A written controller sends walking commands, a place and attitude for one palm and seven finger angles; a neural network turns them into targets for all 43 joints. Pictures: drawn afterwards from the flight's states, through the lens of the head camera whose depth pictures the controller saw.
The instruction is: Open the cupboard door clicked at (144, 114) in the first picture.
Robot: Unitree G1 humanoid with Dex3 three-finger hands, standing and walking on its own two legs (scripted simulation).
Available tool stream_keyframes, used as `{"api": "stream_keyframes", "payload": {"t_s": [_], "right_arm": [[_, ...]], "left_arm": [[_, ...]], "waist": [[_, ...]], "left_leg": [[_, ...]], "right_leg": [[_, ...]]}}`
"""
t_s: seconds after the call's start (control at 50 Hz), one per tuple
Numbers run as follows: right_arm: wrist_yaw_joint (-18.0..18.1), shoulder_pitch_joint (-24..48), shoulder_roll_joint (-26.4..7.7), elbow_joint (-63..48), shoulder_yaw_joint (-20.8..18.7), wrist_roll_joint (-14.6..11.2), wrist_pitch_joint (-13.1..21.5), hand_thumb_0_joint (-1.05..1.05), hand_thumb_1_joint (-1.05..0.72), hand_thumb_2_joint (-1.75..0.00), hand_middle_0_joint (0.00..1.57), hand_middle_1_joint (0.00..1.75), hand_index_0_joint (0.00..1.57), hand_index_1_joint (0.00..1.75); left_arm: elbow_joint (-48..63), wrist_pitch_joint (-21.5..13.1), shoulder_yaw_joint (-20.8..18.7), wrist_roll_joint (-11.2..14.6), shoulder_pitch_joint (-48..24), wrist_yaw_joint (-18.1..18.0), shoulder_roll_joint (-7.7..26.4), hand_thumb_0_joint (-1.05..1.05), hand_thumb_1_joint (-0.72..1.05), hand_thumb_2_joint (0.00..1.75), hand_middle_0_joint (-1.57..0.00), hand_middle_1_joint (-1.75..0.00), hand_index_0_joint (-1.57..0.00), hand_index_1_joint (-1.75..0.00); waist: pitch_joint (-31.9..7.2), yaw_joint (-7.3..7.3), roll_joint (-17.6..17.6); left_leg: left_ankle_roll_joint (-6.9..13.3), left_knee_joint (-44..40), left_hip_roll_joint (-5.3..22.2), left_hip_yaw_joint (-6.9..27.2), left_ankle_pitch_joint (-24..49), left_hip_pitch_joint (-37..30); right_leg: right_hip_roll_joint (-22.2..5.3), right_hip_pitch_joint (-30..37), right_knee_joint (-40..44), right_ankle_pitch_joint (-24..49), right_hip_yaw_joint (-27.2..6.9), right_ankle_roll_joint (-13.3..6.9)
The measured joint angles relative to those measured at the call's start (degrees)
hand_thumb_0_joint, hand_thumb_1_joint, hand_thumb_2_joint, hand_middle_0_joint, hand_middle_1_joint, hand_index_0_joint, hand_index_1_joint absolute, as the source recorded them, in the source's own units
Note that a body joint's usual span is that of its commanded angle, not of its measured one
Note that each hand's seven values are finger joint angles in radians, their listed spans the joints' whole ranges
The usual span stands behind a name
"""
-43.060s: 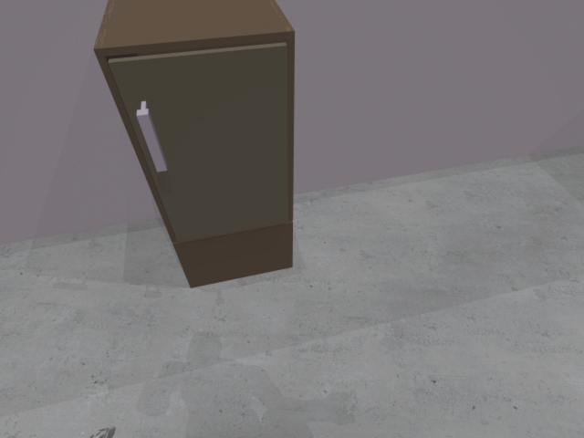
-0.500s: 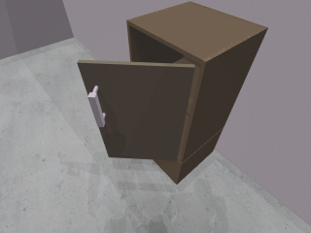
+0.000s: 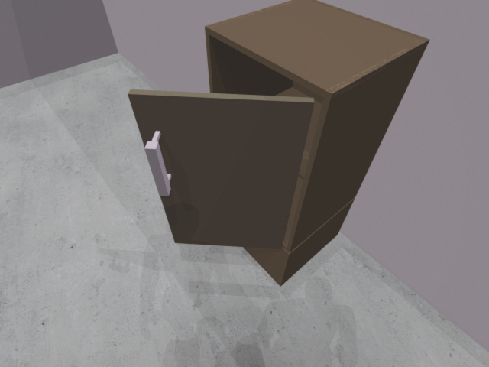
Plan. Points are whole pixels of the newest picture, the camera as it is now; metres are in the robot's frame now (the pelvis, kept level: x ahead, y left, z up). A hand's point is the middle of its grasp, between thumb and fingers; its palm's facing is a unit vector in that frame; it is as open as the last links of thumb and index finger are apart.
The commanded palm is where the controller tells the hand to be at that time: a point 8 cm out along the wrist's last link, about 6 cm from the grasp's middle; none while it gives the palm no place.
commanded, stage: look again from close up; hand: left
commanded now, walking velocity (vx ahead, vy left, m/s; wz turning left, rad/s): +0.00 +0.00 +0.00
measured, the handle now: (161, 164) +0.54 +0.24 -0.03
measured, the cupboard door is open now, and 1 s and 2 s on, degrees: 46 46 46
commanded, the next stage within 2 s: raise the hand with hooked fingers in 0.08 s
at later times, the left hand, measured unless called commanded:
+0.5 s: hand (147, 329) +0.18 +0.17 -0.02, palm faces -0.01 -1.00 -0.02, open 8.0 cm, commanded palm +0.12 +0.24 -0.06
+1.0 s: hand (115, 331) +0.18 +0.22 -0.04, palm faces +0.01 -1.00 -0.05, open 11.0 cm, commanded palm +0.15 +0.28 -0.04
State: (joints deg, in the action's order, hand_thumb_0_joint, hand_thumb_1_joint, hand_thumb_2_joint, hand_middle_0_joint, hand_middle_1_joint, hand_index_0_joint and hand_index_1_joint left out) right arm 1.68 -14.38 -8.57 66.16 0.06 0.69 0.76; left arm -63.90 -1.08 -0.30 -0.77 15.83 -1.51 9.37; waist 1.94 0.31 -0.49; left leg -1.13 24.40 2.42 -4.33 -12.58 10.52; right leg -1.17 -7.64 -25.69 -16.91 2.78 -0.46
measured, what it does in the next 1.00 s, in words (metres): lowers itself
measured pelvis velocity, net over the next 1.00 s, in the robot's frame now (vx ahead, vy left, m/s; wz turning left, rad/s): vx -0.05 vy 0.00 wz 0.02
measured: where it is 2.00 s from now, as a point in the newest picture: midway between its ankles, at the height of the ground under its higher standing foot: outside the picture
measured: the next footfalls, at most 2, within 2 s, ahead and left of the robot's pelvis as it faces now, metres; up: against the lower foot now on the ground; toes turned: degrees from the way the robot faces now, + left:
none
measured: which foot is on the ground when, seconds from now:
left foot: down 0.00-1.00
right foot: down 0.00-1.00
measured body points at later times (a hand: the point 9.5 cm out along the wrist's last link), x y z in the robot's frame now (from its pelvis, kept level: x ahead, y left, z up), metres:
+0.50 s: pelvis -0.04 +0.00 -0.07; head -0.01 +0.00 +0.38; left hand +0.18 +0.22 -0.02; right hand +0.17 -0.26 -0.12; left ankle +0.01 +0.13 -0.74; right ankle -0.03 -0.11 -0.74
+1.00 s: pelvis -0.05 +0.00 -0.09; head +0.01 +0.01 +0.36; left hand +0.17 +0.28 -0.03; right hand +0.10 -0.23 -0.18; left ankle +0.00 +0.13 -0.74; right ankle -0.03 -0.11 -0.74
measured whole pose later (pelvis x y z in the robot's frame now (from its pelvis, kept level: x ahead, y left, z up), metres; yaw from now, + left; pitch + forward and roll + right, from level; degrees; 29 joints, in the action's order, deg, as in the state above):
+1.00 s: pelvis -0.05 +0.00 -0.09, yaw +1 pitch +14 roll -2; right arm 4.4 -15.1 -11.6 34.8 0.6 -1.7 11.9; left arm -5.6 -19.6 -15.2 18.5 16.6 20.8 15.9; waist -7.2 -0.6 2.4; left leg -0.7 65.2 4.3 0.7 -25.5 53.3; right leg -0.9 -47.5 -63.9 -29.9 5.6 -1.0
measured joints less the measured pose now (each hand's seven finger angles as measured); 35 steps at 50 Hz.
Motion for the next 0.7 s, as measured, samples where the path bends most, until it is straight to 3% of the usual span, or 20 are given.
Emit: {"api": "stream_keyframes", "payload": {"t_s": [0.2,0.22,0.24,0.28,0.32,0.38,0.46,0.5,0.54,0.58,0.64,0.7], "right_arm": [[-0.1,0.7,-0.6,-0.6,-0.2,-0.1,-0.1,0.0,-0.92,-0.9,0.2,0.3,0.2,0.3],[0.2,-0.1,-1.1,-3.2,0.1,-0.9,0.4,0.0,-0.92,-0.9,0.2,0.3,0.2,0.3],[0.9,-1.5,-1.4,-6.1,0.3,-1.4,2.7,0.01,-0.92,-0.9,0.2,0.3,0.2,0.3],[2.1,-3.7,-2.2,-10.8,-0.1,-2.7,7.9,0.01,-0.92,-0.9,0.2,0.3,0.2,0.3],[2.6,-3.5,-3.5,-14.8,-0.5,-3.0,11.2,0.01,-0.92,-0.9,0.2,0.3,0.2,0.3],[2.0,-0.6,-5.1,-20.3,-1.5,-2.0,13.7,0.01,-0.91,-0.9,0.2,0.3,0.2,0.3],[-0.5,4.1,-5.9,-27.3,-3.2,-1.1,14.9,0.01,-0.91,-0.9,0.2,0.3,0.2,0.3],[-1.5,5.9,-6.3,-30.9,-4.0,-1.3,14.6,0.01,-0.91,-0.9,0.2,0.3,0.2,0.3],[-1.5,7.1,-6.7,-34.1,-4.4,-1.8,13.6,0.01,-0.91,-0.9,0.2,0.3,0.2,0.3],[-0.8,7.6,-6.8,-36.6,-4.4,-2.2,12.6,0.01,-0.91,-0.9,0.2,0.3,0.2,0.3],[0.5,7.6,-6.3,-38.4,-3.8,-2.2,11.9,0.01,-0.91,-0.9,0.2,0.3,0.2,0.3],[1.5,6.7,-5.3,-37.8,-2.3,-1.8,12.0,0.01,-0.91,-0.9,0.2,0.3,0.2,0.3]], "left_arm": [[-0.2,-0.4,0.2,-0.1,0.2,-0.4,-0.2,0.01,0.91,0.9,-0.2,-0.3,-0.2,-0.3],[8.8,2.9,0.0,2.5,3.1,-0.4,-0.4,0.01,0.91,0.9,-0.2,-0.3,-0.2,-0.3],[19.5,3.7,-0.6,4.0,6.4,-1.3,-0.1,0.02,0.92,0.9,-0.2,-0.3,-0.2,-0.3],[36.2,1.3,-0.6,6.6,10.6,-3.3,0.6,0.03,0.92,0.9,-0.21,-0.31,-0.2,-0.31],[46.1,-2.6,-1.2,8.8,10.3,-3.4,0.5,0.03,0.91,0.89,-0.21,-0.32,-0.2,-0.32],[50.6,-13.0,-3.6,10.6,5.1,0.4,-0.1,0.02,0.86,0.87,-0.21,-0.34,-0.2,-0.35],[50.4,-28.7,-6.1,12.8,0.6,12.0,-0.5,0.01,0.78,0.84,-0.21,-0.39,-0.2,-0.39],[50.5,-32.9,-6.6,13.4,0.8,17.7,-0.3,0.01,0.74,0.82,-0.21,-0.41,-0.21,-0.42],[51.4,-32.3,-7.0,14.5,2.5,21.1,0.1,0.01,0.69,0.81,-0.22,-0.44,-0.21,-0.45],[52.7,-29.5,-7.3,15.4,4.6,21.8,0.4,0.01,0.64,0.79,-0.22,-0.47,-0.22,-0.48],[56.8,-26.2,-8.3,15.4,8.1,19.4,1.1,0.01,0.56,0.76,-0.23,-0.52,-0.23,-0.52],[61.3,-26.4,-9.4,15.3,9.4,17.9,2.5,0.02,0.49,0.73,-0.23,-0.56,-0.23,-0.56]], "waist": [[0.0,0.19,0.4],[0.3,0.06,0.7],[0.4,0.48,0.5],[-0.7,0.42,0.7],[-1.8,-0.75,1.6],[-5.0,-1.85,2.0],[-9.0,-1.27,0.1],[-9.9,-0.77,-0.7],[-10.3,-0.12,-1.2],[-10.3,0.61,-1.4],[-9.8,1.68,-0.7],[-9.5,2.5,0.2]], "left_leg": [[0.1,1.2,0.4,0.1,-0.1,1.2],[0.2,2.2,0.6,0.2,-0.6,1.8],[0.3,2.5,0.3,-0.1,-0.9,1.9],[0.6,3.7,-0.5,0.3,-1.1,3.3],[0.8,6.5,-1.1,1.6,-1.7,6.2],[0.9,13.4,-1.2,2.3,-3.6,14.6],[0.5,25.4,-0.2,1.5,-7.9,27.6],[0.3,31.2,0.3,1.6,-9.7,32.9],[0.2,36.2,0.6,2.0,-11.3,36.8],[0.0,39.8,0.8,2.6,-13.5,39.4],[-0.4,43.1,1.1,4.2,-14.7,41.8],[-0.5,44.8,1.4,5.8,-15.2,43.6]], "right_leg": [[0.3,-0.4,0.4,0.5,0.1,0.2],[0.5,-0.8,-0.1,0.5,0.1,0.2],[0.2,-1.5,-1.3,0.1,-0.1,0.2],[-0.7,-3.1,-3.8,-1.2,0.3,0.4],[-1.4,-5.2,-6.6,-2.5,1.5,0.6],[-2.0,-13.5,-13.8,-4.9,2.0,0.5],[-1.7,-27.3,-26.6,-9.3,0.6,0.0],[-1.4,-32.7,-32.7,-11.6,0.3,-0.3],[-1.2,-36.4,-37.4,-13.7,0.2,-0.3],[-1.2,-38.7,-40.7,-15.1,0.6,-0.8],[-0.8,-40.0,-42.8,-16.2,2.0,-1.1],[-0.3,-40.6,-43.3,-16.4,3.6,-1.4]]}}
